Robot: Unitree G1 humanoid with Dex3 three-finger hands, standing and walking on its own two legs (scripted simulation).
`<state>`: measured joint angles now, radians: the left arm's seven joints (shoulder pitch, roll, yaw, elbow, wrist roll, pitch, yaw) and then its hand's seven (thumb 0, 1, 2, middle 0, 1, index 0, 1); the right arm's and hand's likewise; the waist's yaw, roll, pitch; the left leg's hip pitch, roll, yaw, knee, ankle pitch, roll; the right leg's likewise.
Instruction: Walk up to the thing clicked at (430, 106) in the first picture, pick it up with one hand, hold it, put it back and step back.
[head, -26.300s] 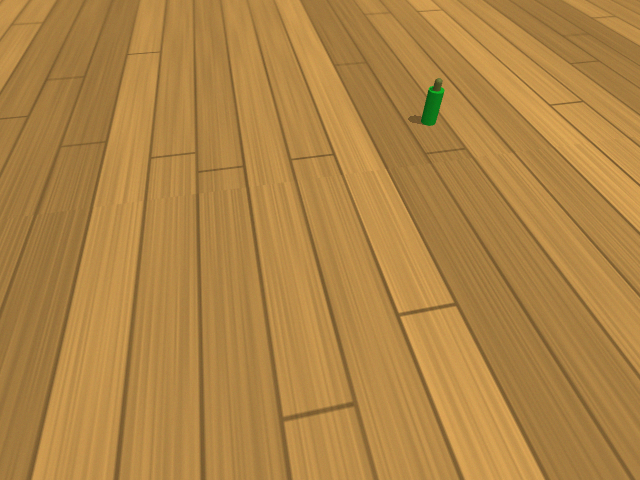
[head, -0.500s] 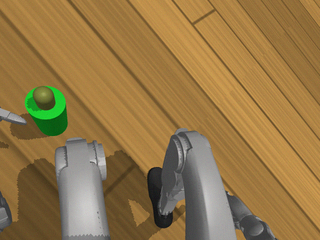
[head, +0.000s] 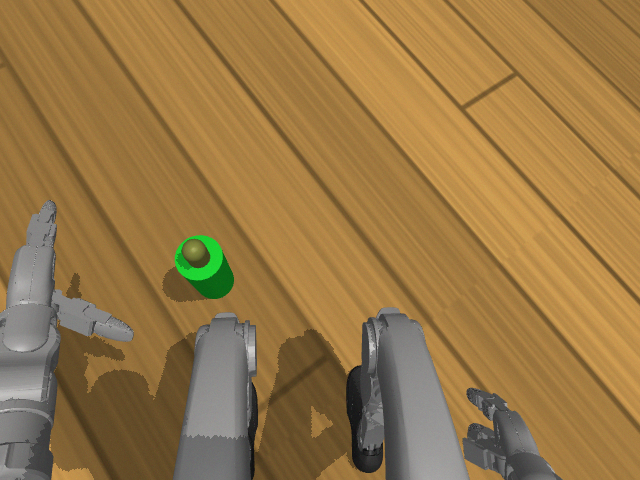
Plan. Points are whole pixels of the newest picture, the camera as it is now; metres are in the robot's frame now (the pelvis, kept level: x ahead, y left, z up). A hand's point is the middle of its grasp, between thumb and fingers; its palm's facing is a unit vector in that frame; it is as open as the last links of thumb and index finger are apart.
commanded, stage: home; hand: left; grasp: from the side
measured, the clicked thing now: (205, 266) +0.43 +0.20 -0.35
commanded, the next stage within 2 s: none
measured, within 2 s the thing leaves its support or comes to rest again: neither
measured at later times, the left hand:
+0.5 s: hand (58, 309) +0.28 +0.21 +0.11, palm faces +0.15 -0.93 -0.34, open 17.6 cm
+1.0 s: hand (2, 384) +0.23 +0.19 +0.19, palm faces +0.18 -0.94 -0.28, open 17.7 cm
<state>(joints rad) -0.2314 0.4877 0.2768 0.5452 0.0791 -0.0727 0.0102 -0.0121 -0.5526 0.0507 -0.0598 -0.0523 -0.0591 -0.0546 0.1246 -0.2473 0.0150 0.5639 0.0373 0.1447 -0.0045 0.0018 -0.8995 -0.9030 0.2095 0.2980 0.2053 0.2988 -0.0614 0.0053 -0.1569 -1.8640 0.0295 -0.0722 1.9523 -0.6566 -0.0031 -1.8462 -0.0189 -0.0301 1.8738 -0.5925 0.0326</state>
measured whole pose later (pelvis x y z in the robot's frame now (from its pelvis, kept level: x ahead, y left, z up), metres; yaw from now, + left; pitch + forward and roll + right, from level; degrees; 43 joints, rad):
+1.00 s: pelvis +0.08 -0.01 +0.24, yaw +4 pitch +8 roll -2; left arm 0.47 0.21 -0.01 -0.02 -0.01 0.26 0.14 -0.01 -0.59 0.02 -0.05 -0.04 -0.05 -0.04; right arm 0.26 -0.20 0.03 0.47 0.01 -0.11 -0.17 0.01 -0.90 -0.90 0.21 0.30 0.21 0.30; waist -0.02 0.03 -0.12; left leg -0.63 0.04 -0.04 0.97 -0.48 -0.02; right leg -0.61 -0.02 -0.05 0.92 -0.44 0.02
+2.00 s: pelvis +0.07 -0.01 +0.24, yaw +4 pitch +7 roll -2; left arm 0.48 0.21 -0.01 -0.01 -0.01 0.25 0.13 -0.01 -0.58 0.03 -0.05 -0.05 -0.05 -0.05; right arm 0.29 -0.20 0.03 0.50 0.01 -0.14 -0.18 0.01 -0.90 -0.90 0.21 0.30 0.20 0.30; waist -0.02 0.03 -0.11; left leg -0.63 0.04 -0.04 0.97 -0.47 -0.02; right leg -0.62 -0.02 -0.05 0.92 -0.43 0.01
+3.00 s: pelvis +0.07 -0.01 +0.26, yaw +4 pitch +2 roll +0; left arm 0.26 0.30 -0.01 0.52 0.06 0.05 0.02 0.00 0.54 0.82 -0.20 -0.29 -0.20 -0.29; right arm 0.19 -0.27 -0.01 0.76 -0.07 -0.04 -0.03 0.01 -0.90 -0.90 0.21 0.30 0.21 0.30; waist 0.01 -0.02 -0.01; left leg -0.47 0.01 -0.02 0.86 -0.42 -0.01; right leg -0.48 -0.05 -0.03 0.86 -0.41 0.01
